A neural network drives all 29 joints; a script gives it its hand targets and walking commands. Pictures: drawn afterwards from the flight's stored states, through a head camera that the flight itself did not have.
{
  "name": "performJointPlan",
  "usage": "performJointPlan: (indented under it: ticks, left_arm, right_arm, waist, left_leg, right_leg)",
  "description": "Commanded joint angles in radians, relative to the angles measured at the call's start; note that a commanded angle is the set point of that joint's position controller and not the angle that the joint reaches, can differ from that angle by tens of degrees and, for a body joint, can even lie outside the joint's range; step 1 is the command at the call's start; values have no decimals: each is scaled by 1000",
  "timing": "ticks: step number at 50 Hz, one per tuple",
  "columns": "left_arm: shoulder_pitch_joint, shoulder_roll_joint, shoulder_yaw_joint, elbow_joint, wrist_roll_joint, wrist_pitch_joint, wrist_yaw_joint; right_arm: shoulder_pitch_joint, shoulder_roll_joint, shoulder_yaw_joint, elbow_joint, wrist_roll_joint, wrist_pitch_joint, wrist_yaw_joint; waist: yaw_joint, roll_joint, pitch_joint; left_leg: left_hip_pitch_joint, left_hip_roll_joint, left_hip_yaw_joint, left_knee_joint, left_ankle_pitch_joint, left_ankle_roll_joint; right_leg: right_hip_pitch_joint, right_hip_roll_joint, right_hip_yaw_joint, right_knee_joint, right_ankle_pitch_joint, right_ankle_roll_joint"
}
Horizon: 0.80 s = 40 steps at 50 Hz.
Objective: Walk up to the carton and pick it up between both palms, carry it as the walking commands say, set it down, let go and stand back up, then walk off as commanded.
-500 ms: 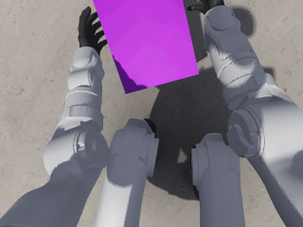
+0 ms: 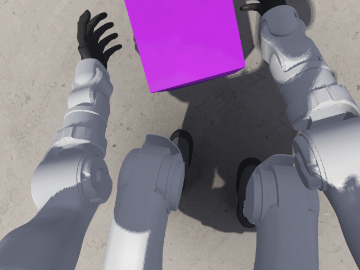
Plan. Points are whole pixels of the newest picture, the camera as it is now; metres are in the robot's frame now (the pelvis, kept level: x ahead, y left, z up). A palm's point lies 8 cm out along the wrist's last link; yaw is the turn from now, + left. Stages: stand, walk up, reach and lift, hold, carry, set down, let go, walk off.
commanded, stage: set down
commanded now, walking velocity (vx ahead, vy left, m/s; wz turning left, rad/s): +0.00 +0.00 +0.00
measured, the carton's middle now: (186, 24) +0.54 +0.12 -0.27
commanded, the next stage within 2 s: let go in 1.42 s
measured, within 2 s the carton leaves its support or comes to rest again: neither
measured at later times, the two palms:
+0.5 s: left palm (50, 56) +0.43 +0.30 -0.10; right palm out of the picture +0.57 -0.01 -0.08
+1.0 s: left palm out of the picture +0.43 +0.29 +0.04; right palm out of the picture +0.57 -0.03 +0.05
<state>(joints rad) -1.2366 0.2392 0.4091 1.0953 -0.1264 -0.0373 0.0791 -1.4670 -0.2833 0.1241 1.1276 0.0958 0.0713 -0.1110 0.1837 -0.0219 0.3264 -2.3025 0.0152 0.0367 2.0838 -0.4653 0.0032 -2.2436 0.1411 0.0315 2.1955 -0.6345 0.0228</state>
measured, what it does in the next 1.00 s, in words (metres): rises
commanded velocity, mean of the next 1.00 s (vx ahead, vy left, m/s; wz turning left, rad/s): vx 0.00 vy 0.00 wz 0.00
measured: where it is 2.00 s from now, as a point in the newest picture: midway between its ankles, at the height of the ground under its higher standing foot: (211, 189)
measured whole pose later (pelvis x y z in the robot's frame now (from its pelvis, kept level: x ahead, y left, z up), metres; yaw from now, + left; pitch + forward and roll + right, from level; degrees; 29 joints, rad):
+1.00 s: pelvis -0.01 +0.00 +0.17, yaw +1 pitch +26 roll -1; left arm -1.10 0.24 0.27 0.47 -0.20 0.34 0.18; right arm -1.43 -0.36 0.00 0.78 0.09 0.39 -0.10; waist 0.20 -0.04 0.52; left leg -1.64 -0.04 -0.04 1.58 -0.38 -0.02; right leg -1.56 0.09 0.00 1.65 -0.54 -0.01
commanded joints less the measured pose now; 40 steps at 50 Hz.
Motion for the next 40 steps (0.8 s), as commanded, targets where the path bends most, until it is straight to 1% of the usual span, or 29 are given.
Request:
performJointPlan:
  ticks: [1,2,3,5,8,9,11,12,14,15,16,17,19,20,21,22,23,24,25,28,29,32,33,35,36,37,38,39,40]
  left_arm:
    - [-192,161,-16,-83,-31,-5,26]
    - [-173,215,20,-112,-13,-4,42]
    - [-155,156,3,-100,-34,3,44]
    - [-150,176,3,-104,-15,11,50]
    - [-132,133,-13,-136,-48,42,57]
    - [-158,143,-1,-135,-37,45,55]
    - [-193,164,-24,-332,-49,46,60]
    - [-168,169,-47,-373,-77,59,65]
    - [-175,174,-80,-474,-86,86,75]
    - [-150,189,-90,-576,-100,114,80]
    - [-179,162,-120,-611,-118,152,89]
    - [-166,123,-173,-624,-156,186,93]
    - [-200,146,-128,-515,-144,210,90]
    - [-140,156,-111,-598,-121,212,105]
    - [-180,154,-120,-721,-94,211,116]
    - [-197,179,-118,-715,-97,213,125]
    - [-206,145,-148,-702,-107,226,127]
    - [-176,123,-143,-585,-89,239,127]
    - [-179,116,-139,-629,-88,246,124]
    - [-165,86,-136,-502,-75,253,103]
    - [-122,66,-129,-540,-84,253,97]
    - [-76,92,-118,-586,-43,247,99]
    - [-35,70,-125,-520,-32,250,93]
    - [-55,112,-100,-589,-31,255,97]
    - [-56,124,-81,-619,-14,261,98]
    - [6,144,-51,-627,4,269,100]
    - [-73,178,-48,-636,0,274,101]
    - [-50,153,-74,-700,-43,290,98]
    - [-80,141,-93,-742,-45,308,99]
  right_arm:
    - [-341,-106,-21,-138,-4,-15,-5]
    - [-359,-124,-48,-184,-4,-5,-10]
    - [-358,-99,-30,-190,-3,-2,-12]
    - [-339,-19,24,-150,36,14,11]
    - [-292,-11,38,-152,28,44,8]
    - [-294,-20,19,-147,17,49,7]
    - [-292,-20,-9,-218,5,52,-2]
    - [-318,-54,-13,-338,33,56,-10]
    - [-365,-129,-59,-465,0,69,-43]
    - [-397,-166,-67,-584,6,86,-59]
    - [-404,-185,-49,-585,26,122,-73]
    - [-394,-186,-48,-550,30,156,-79]
    - [-286,-167,-103,-378,11,189,-66]
    - [-318,-222,-167,-466,-14,177,-58]
    - [-306,-219,-176,-474,-7,172,-47]
    - [-359,-230,-183,-491,-1,173,-43]
    - [-333,-212,-157,-436,25,184,-32]
    - [-301,-207,-161,-338,9,182,-19]
    - [-313,-190,-140,-355,18,187,-1]
    - [-268,-167,-142,-207,-13,187,24]
    - [-276,-192,-163,-270,-21,175,25]
    - [-255,-184,-170,-312,-13,159,40]
    - [-232,-153,-152,-265,-18,169,43]
    - [-316,-182,-173,-412,-46,169,33]
    - [-303,-156,-140,-401,-28,183,35]
    - [-252,-131,-134,-406,-25,197,28]
    - [-276,-148,-139,-383,-40,211,27]
    - [-306,-174,-143,-488,-46,221,15]
    - [-306,-203,-186,-482,-59,237,7]
  waist:
    - [108,-162,-1117]
    - [165,-144,-1179]
    - [137,-152,-1171]
    - [217,-143,-1158]
    - [164,-211,-1257]
    - [178,-204,-1228]
    - [143,-216,-1402]
    - [144,-153,-1550]
    - [99,-134,-1741]
    - [122,-104,-1913]
    - [128,-73,-2001]
    - [93,-44,-1920]
    - [79,-18,-1628]
    - [66,-7,-1633]
    - [73,69,-1654]
    - [85,36,-1665]
    - [60,50,-1654]
    - [63,18,-1524]
    - [62,-27,-1556]
    - [49,-42,-1447]
    - [45,-68,-1572]
    - [95,34,-1632]
    - [114,23,-1574]
    - [97,-60,-1684]
    - [140,-45,-1684]
    - [147,-66,-1730]
    - [146,-77,-1692]
    - [93,-114,-1847]
    - [77,-87,-1807]
  left_leg:
    - [742,-33,-32,-124,363,-38]
    - [799,-35,-26,-148,362,-39]
    - [792,-38,-32,-160,360,-36]
    - [813,-35,-16,-159,344,-23]
    - [831,-43,0,-189,316,-21]
    - [829,-41,1,-188,314,-21]
    - [873,-55,-6,-191,400,-23]
    - [1008,-58,4,-204,404,-23]
    - [1108,-71,19,-206,458,-37]
    - [1193,-81,27,-228,486,-45]
    - [1240,-89,39,-242,499,-55]
    - [1205,-93,47,-255,459,-62]
    - [1157,-88,6,-283,371,-59]
    - [1179,-103,-1,-303,362,-62]
    - [1232,-101,7,-319,354,-79]
    - [1280,-97,-14,-333,343,-75]
    - [1320,-91,-13,-354,344,-72]
    - [1215,-86,-35,-371,254,-72]
    - [1217,-83,-33,-399,259,-63]
    - [1082,-82,-3,-438,197,-68]
    - [1140,-85,4,-416,304,-74]
    - [1249,-78,8,-441,368,-80]
    - [1235,-72,10,-461,387,-81]
    - [1275,-87,-14,-490,370,-66]
    - [1269,-83,13,-503,392,-65]
    - [1266,-89,20,-540,400,-60]
    - [1235,-89,16,-550,319,-60]
    - [1272,-96,16,-555,319,-58]
    - [1299,-98,14,-582,299,-69]
  right_leg:
    - [324,-55,-12,-191,155,7]
    - [314,-53,-12,-192,126,8]
    - [312,-45,-10,-216,125,-1]
    - [300,-52,-3,-218,85,4]
    - [421,-49,-20,-246,90,5]
    - [391,-53,-17,-254,71,2]
    - [524,-47,-26,-243,193,5]
    - [581,-36,-35,-246,188,5]
    - [693,-24,-58,-263,245,-3]
    - [820,-25,-63,-275,284,-8]
    - [887,-20,-69,-281,285,-11]
    - [893,-14,-62,-295,251,-24]
    - [680,-13,-56,-314,129,-28]
    - [631,7,-75,-319,121,-27]
    - [648,15,-65,-341,130,-41]
    - [635,14,-78,-338,106,-33]
    - [631,14,-81,-361,102,-38]
    - [554,6,-93,-363,42,-39]
    - [615,7,-84,-398,65,-39]
    - [679,3,-68,-468,39,-40]
    - [706,7,-75,-470,116,-38]
    - [666,12,-74,-496,122,-36]
    - [644,11,-80,-510,115,-31]
    - [737,23,-90,-519,136,-19]
    - [786,14,-72,-546,149,-17]
    - [883,16,-54,-590,177,-16]
    - [863,17,-68,-584,119,-10]
    - [1005,20,-66,-609,151,-13]
    - [974,19,-74,-622,136,-16]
